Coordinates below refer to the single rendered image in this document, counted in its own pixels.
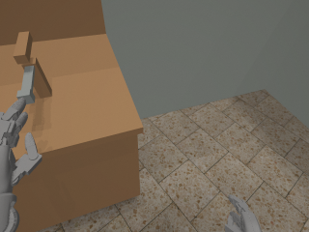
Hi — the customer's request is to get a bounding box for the robot left hand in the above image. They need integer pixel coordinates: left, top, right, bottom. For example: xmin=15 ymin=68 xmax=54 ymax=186
xmin=0 ymin=98 xmax=42 ymax=194

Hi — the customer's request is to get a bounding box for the counter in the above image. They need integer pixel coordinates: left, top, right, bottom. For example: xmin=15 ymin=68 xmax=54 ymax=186
xmin=0 ymin=0 xmax=144 ymax=232

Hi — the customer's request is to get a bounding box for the tap lever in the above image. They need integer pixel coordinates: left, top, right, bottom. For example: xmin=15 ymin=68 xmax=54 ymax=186
xmin=16 ymin=65 xmax=36 ymax=104

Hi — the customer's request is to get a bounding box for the robot right hand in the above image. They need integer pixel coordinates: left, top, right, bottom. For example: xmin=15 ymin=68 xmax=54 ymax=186
xmin=224 ymin=194 xmax=262 ymax=232

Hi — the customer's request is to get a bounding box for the robot left forearm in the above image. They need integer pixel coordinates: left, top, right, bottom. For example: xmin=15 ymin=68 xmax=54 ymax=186
xmin=0 ymin=192 xmax=20 ymax=232

